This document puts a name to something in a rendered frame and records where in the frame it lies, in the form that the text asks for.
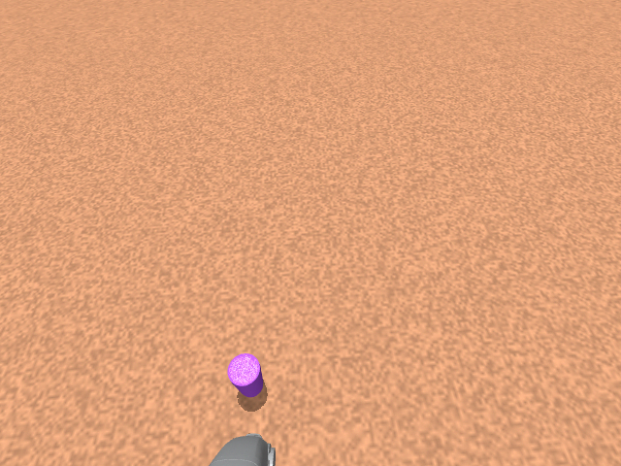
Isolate cup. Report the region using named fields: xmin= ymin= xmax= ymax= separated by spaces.
xmin=228 ymin=353 xmax=263 ymax=397

